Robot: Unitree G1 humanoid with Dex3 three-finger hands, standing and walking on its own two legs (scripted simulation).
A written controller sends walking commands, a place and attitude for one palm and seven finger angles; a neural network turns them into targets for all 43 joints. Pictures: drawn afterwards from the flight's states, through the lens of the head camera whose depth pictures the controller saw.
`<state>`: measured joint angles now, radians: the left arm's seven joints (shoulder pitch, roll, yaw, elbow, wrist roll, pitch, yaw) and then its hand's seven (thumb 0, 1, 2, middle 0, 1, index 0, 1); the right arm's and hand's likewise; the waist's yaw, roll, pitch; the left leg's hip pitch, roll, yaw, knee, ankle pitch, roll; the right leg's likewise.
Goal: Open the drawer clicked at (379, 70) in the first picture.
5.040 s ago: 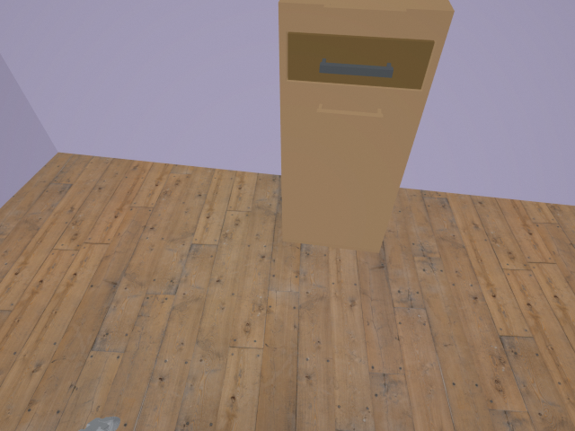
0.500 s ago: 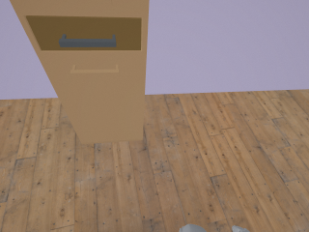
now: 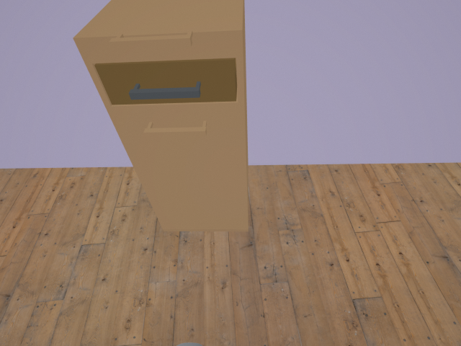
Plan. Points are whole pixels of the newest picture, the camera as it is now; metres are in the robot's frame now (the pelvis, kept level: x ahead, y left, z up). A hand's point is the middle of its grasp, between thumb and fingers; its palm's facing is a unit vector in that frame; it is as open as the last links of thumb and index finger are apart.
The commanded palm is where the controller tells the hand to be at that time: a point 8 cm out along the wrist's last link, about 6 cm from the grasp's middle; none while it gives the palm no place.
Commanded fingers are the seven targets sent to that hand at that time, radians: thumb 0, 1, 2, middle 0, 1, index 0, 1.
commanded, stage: take the last steps up to it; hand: left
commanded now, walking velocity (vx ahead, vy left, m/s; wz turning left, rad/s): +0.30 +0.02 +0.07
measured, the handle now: (166, 89) +0.75 +0.22 +0.06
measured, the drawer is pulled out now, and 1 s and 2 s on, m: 0.00 0.00 0.00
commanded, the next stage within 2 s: come to a stop and stand still in 0.62 s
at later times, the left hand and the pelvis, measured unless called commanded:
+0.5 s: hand out of the picture +0.07 +0.24 -0.18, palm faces +0.08 -0.99 -0.14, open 7.4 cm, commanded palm none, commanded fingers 0.00 0.90 0.90 -0.20 -0.30 -0.20 -0.30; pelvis +0.09 +0.07 +0.00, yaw +1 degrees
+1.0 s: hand (160, 271) +0.31 +0.20 -0.16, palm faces +0.05 -0.97 -0.24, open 7.2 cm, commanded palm none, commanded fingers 0.00 0.90 0.90 -0.20 -0.30 -0.20 -0.30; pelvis +0.21 +0.02 -0.01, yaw +1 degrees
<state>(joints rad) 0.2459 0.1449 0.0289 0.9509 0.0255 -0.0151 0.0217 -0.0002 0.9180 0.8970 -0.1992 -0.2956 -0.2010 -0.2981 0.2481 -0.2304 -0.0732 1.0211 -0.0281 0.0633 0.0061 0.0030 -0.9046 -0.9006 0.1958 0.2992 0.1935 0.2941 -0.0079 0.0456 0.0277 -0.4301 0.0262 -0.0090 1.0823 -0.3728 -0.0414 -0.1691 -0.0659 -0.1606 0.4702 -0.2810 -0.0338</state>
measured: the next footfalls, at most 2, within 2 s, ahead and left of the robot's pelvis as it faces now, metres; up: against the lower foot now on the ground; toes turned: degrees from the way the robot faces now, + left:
left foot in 0.28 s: +0.08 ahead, +0.16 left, +0.00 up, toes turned +9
right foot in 0.74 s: +0.31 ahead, -0.07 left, +0.00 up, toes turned -9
